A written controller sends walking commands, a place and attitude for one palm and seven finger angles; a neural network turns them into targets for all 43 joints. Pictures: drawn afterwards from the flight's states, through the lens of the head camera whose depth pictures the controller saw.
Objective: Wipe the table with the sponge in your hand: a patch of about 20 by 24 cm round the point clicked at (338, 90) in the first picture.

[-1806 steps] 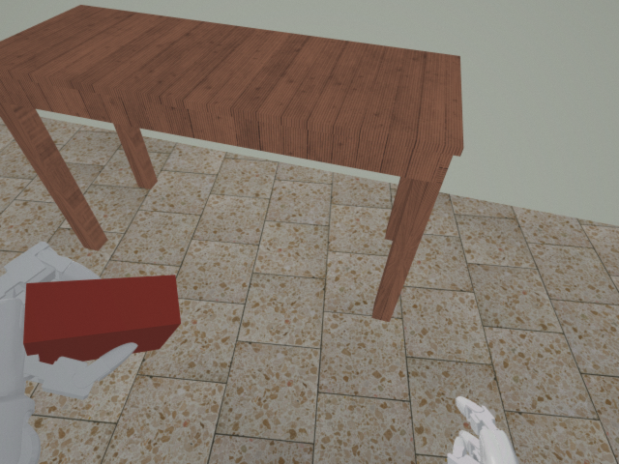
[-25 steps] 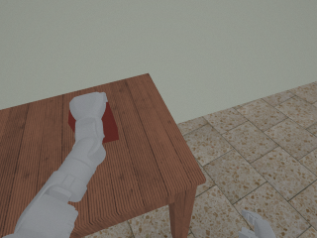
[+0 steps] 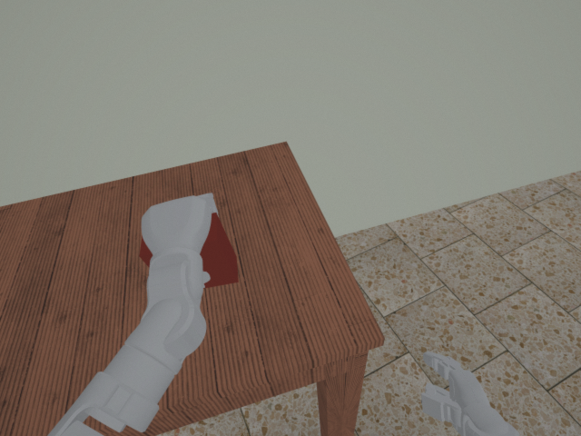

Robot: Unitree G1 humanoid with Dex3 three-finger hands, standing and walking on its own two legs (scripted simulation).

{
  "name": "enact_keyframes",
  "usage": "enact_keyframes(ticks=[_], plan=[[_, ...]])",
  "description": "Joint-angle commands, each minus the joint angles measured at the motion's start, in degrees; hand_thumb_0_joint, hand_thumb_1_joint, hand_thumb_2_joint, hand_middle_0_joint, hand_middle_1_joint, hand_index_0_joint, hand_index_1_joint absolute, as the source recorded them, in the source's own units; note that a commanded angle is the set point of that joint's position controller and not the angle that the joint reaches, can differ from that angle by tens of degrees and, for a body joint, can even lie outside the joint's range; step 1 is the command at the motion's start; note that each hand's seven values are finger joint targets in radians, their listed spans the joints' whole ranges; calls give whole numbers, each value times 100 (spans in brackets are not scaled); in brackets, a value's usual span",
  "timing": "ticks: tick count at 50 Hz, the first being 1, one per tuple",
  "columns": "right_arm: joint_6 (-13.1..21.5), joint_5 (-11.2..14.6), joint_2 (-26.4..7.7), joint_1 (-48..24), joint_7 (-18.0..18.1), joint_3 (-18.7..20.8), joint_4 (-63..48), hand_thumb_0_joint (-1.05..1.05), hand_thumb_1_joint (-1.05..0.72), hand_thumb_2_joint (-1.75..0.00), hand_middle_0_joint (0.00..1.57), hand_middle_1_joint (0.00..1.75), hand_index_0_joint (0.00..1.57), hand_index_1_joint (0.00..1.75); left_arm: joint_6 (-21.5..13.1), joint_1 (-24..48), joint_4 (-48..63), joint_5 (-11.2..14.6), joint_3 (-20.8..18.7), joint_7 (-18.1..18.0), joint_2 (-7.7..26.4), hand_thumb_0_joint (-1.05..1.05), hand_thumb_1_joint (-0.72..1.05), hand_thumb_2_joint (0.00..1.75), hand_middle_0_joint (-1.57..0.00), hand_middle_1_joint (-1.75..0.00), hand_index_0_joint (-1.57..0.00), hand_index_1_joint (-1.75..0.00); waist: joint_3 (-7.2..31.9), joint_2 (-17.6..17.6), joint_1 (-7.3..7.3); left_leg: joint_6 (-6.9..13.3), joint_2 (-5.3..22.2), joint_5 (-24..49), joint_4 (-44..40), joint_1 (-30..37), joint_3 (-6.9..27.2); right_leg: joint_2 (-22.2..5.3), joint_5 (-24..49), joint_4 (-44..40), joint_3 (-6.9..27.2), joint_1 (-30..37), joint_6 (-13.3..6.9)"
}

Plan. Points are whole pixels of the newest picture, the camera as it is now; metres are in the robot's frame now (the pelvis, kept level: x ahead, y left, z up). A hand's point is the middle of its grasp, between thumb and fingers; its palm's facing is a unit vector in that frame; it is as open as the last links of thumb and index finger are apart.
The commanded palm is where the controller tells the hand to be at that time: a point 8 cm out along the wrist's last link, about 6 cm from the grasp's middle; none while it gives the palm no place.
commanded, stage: wipe back along the third lane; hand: left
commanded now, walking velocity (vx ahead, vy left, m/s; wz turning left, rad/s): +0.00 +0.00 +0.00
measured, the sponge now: (197, 263) +0.34 +0.19 +0.06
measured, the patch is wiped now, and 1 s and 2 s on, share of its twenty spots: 0.95 0.95 0.95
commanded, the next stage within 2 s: slide back across to the middle lane in 0.68 s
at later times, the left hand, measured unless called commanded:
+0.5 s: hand (199, 276) +0.29 +0.16 +0.10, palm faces +0.12 -0.10 -0.99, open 9.5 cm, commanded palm +0.24 +0.15 +0.13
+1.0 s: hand (196, 293) +0.26 +0.16 +0.10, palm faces +0.14 -0.19 -0.97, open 9.5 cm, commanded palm +0.21 +0.17 +0.14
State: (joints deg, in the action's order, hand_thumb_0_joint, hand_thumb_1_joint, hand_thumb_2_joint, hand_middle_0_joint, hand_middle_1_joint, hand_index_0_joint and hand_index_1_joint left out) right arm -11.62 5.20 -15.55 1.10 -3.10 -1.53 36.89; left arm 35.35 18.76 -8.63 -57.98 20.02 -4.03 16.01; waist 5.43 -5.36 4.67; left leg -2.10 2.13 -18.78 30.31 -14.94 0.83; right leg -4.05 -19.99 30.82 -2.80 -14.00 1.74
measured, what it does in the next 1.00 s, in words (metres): stands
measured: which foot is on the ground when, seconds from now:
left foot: down 0.00-1.00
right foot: down 0.00-1.00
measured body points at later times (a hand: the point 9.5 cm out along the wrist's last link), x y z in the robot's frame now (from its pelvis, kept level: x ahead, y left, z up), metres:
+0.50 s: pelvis -0.02 -0.01 +0.00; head -0.05 -0.06 +0.45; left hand +0.28 +0.16 +0.15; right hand +0.21 -0.23 -0.09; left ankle -0.04 +0.15 -0.73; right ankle -0.05 -0.14 -0.73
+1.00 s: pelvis -0.03 -0.02 +0.00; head -0.05 -0.07 +0.45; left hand +0.25 +0.16 +0.16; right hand +0.20 -0.24 -0.09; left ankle -0.04 +0.15 -0.73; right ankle -0.05 -0.14 -0.73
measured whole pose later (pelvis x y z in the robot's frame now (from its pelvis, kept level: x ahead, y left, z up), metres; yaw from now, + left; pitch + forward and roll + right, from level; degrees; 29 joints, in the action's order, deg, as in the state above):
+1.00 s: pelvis -0.03 -0.02 +0.00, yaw -2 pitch -1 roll +1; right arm -10.7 4.8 -15.3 1.4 -2.1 -1.3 35.9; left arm 31.8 1.9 8.0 -54.0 16.8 -5.4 17.0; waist 3.7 -6.1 4.9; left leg -3.0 3.9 -16.6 28.7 -11.1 -0.4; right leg -2.1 -19.2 32.7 -1.3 -12.7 0.0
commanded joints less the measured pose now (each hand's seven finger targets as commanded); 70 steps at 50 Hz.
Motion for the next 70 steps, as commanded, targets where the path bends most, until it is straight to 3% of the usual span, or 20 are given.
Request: enact_keyframes(ticks=[1,9,10,14,15,19,21,24,32,34,35,39,40,45,49,50,59,60,64,70], plan=[[309,4,-527,-1104,-27,166,-976,0,-90,-90,20,30,20,30,115,428,591,360,-42,188,45,0,10,130,-120,-160,-120,-160,1022,1123,-102,359,-350,2530,-111,345,-323,520,3280,14,-251,736,-454],[304,7,-536,-1249,-46,171,-1029,0,-90,-90,20,30,20,30,165,22,861,373,-257,139,243,0,10,130,-120,-160,-120,-160,810,1045,-3,346,-330,2085,-236,249,-308,559,2644,-81,-163,649,-476],[311,19,-509,-1249,-55,159,-1067,0,-90,-90,20,30,20,30,158,-3,941,366,60,148,-44,0,10,130,-120,-160,-120,-160,830,1060,-51,360,-350,2092,-217,289,-335,540,2626,-38,-203,634,-458],[294,13,-529,-1263,-60,190,-1047,0,-90,-90,20,30,20,30,127,-61,1063,359,-172,115,194,0,10,130,-120,-160,-120,-160,698,1046,-19,356,-320,1832,-278,255,-310,577,2252,-142,-138,533,-473],[312,21,-493,-1302,-67,167,-1087,0,-90,-90,20,30,20,30,130,-76,1096,373,143,126,-91,0,10,130,-120,-160,-120,-160,683,994,-57,371,-349,1770,-279,270,-343,553,2194,-122,-173,513,-453],[321,12,-505,-1303,-32,181,-1074,0,-90,-90,20,30,20,30,96,-294,1111,411,-211,91,205,0,10,130,-120,-160,-120,-160,547,1082,28,374,-340,1558,-340,184,-339,574,1938,-250,-85,505,-444],[319,35,-486,-1315,-28,167,-1071,0,-90,-90,20,30,20,30,78,-231,1112,408,31,91,9,0,10,130,-120,-160,-120,-160,469,1093,-39,380,-341,1484,-353,206,-361,553,1819,-237,-120,432,-422],[340,13,-496,-1310,-49,201,-1096,0,-90,-90,20,30,20,30,31,-534,1257,403,-208,69,206,0,10,130,-120,-160,-120,-160,573,986,49,376,-342,1526,-342,219,-342,578,1855,-255,-44,515,-451],[352,28,-451,-1353,-94,191,-1186,0,-90,-90,20,30,20,30,-68,-1073,1710,481,101,58,-60,0,10,130,-120,-160,-120,-160,354,1081,17,399,-337,1463,-335,210,-392,555,1833,-280,-31,462,-399],[358,14,-474,-1350,-96,218,-1177,0,-90,-90,20,30,20,30,-106,-1309,1784,467,-119,29,112,0,10,130,-120,-160,-120,-160,338,1088,60,391,-325,1445,-339,206,-370,584,1792,-313,41,473,-418],[355,21,-442,-1356,-103,194,-1214,0,-90,-90,20,30,20,30,-127,-1309,1890,483,122,35,-89,0,10,130,-120,-160,-120,-160,350,1121,23,403,-325,1449,-343,223,-382,563,1800,-265,-14,475,-402],[372,-5,-495,-1253,-34,223,-1118,0,-90,-90,20,30,20,30,-180,-1197,1841,424,-331,-55,343,0,10,130,-120,-160,-120,-160,341,1162,29,396,-318,1419,-326,235,-376,588,1805,-338,136,453,-414],[383,0,-460,-1290,-19,188,-1174,0,-90,-90,20,30,20,30,-176,-1125,1924,444,-150,-59,186,0,10,130,-120,-160,-120,-160,359,1104,25,409,-324,1400,-343,241,-392,555,1765,-301,70,469,-397],[409,-40,-452,-1291,69,179,-1154,0,-90,-90,20,30,20,30,-220,-991,2140,429,-436,-92,471,0,10,130,-120,-160,-120,-160,477,952,62,418,-331,1529,-360,361,-383,548,1869,-299,111,575,-413],[431,-77,-491,-1255,117,184,-1156,0,-90,-90,20,30,20,30,-262,-1290,2384,465,-1056,-121,1050,0,10,130,-120,-160,-120,-160,540,792,177,401,-326,1664,-403,371,-341,565,2038,-329,225,754,-438],[443,-68,-454,-1251,136,163,-1178,0,-90,-90,20,30,20,30,-269,-1230,2424,480,-875,-109,869,0,10,130,-120,-160,-120,-160,549,899,125,412,-326,1679,-388,382,-378,543,2035,-302,163,753,-412],[499,-110,-529,-1168,243,170,-1204,0,-90,-90,20,30,20,30,-318,-1759,3012,614,-1724,-84,1682,0,10,130,-120,-160,-120,-160,452,738,200,409,-321,1831,-408,440,-323,563,2246,-398,418,842,-437],[518,-110,-496,-1169,267,154,-1213,0,-90,-90,20,30,20,30,-305,-1639,3010,620,-1517,-63,1475,0,10,130,-120,-160,-120,-160,449,764,155,431,-318,1814,-402,446,-373,526,2204,-381,308,834,-402],[594,-122,-554,-1177,335,174,-1178,0,-90,-90,20,30,20,30,-306,-1694,2975,589,-1721,20,1700,0,10,130,-120,-160,-120,-160,371,624,184,427,-327,1736,-448,509,-293,559,1938,-483,346,729,-427],[746,-140,-543,-1104,366,171,-1166,0,-90,-90,20,30,20,30,-467,-1709,2974,518,-1478,179,1532,0,10,130,-120,-160,-120,-160,466,665,135,457,-351,1745,-437,542,-308,526,1937,-461,211,732,-387]])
